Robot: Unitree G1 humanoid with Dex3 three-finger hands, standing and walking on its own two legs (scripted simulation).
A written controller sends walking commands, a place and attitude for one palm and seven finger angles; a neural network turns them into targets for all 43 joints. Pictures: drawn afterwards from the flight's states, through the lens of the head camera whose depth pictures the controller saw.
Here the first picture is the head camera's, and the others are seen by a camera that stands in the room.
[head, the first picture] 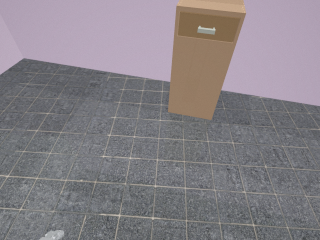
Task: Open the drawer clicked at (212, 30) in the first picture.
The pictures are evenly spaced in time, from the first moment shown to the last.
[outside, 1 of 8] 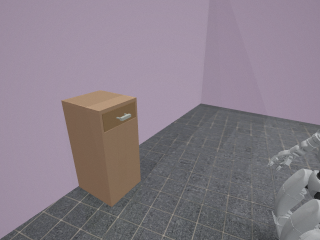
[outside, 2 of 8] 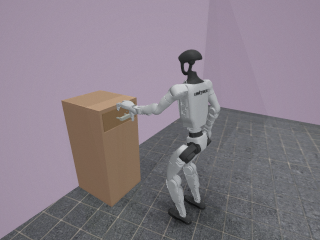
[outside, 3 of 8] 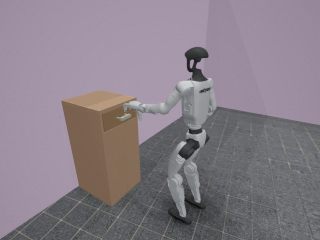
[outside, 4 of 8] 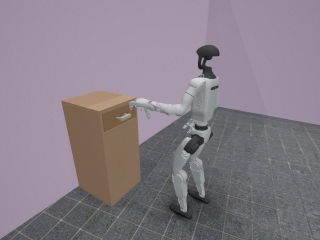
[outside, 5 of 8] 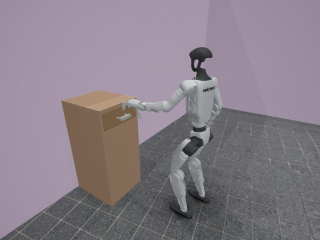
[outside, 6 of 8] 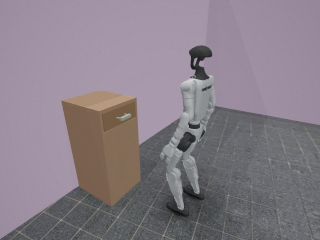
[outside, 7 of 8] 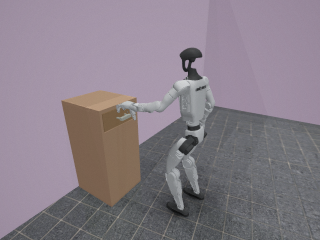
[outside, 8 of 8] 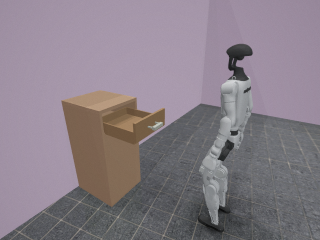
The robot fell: no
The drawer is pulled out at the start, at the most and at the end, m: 0.00 0.30 0.30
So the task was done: yes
